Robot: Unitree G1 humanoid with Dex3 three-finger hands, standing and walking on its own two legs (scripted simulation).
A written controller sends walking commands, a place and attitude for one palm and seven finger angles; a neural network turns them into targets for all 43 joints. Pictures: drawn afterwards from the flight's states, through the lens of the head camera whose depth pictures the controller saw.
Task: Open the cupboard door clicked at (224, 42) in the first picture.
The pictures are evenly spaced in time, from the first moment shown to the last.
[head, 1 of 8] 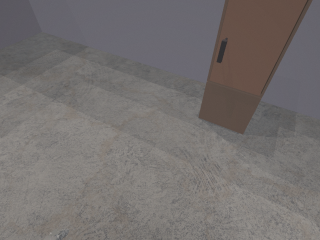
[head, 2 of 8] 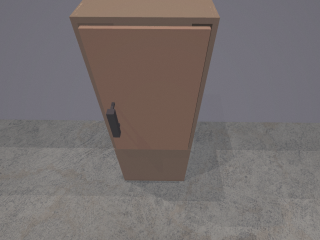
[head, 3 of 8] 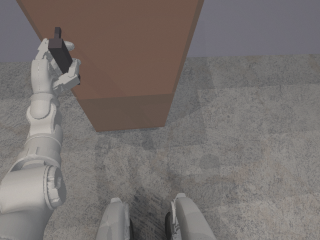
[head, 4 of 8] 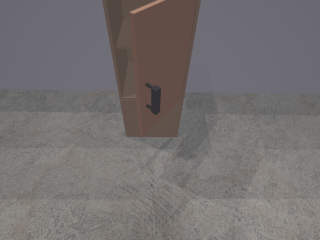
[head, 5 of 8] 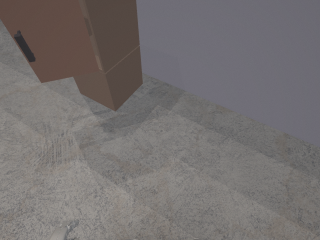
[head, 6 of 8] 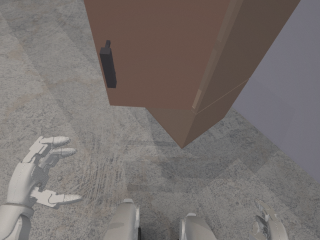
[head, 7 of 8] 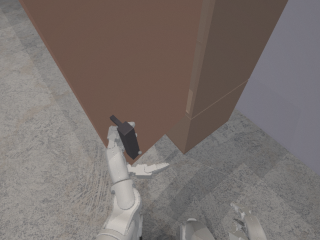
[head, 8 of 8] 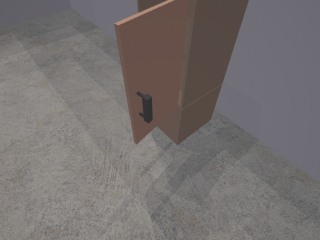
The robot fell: no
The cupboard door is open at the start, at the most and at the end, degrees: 0 100 100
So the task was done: yes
